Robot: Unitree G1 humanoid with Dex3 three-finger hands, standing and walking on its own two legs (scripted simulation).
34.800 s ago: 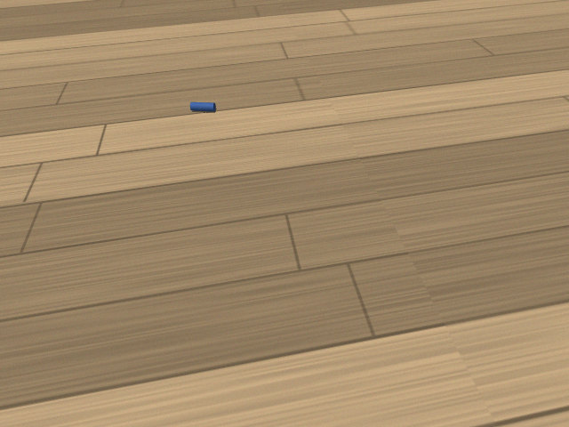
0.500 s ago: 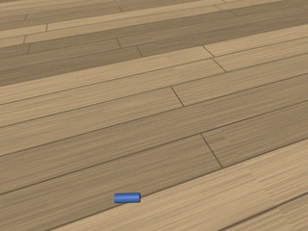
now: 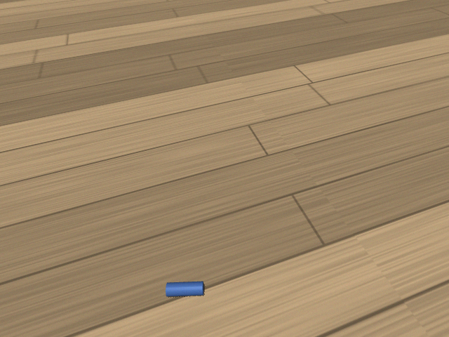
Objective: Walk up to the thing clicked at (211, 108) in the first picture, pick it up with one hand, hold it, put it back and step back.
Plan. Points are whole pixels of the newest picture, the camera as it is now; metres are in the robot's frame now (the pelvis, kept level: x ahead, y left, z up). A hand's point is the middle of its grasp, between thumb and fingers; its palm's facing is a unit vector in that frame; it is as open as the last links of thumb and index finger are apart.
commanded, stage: stand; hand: left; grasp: from above
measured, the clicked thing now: (185, 288) +0.48 +0.22 -0.76
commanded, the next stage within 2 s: step back in 0.08 s
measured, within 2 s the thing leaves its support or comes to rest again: neither
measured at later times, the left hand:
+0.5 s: hand out of the picture +0.05 +0.28 -0.18, palm faces -0.07 -0.91 -0.40, open 7.4 cm
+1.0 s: hand out of the picture -0.05 +0.29 -0.18, palm faces -0.11 -0.91 -0.40, open 7.4 cm
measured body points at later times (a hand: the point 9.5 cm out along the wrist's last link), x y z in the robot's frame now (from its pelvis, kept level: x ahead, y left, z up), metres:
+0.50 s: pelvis -0.08 +0.01 -0.03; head -0.01 +0.02 +0.41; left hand +0.06 +0.33 -0.15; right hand +0.02 -0.32 -0.14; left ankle -0.11 +0.12 -0.71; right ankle +0.00 -0.13 -0.75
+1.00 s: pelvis -0.17 +0.03 -0.03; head -0.11 +0.03 +0.41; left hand -0.04 +0.34 -0.15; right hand -0.09 -0.29 -0.14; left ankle -0.12 +0.12 -0.75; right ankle -0.19 -0.09 -0.75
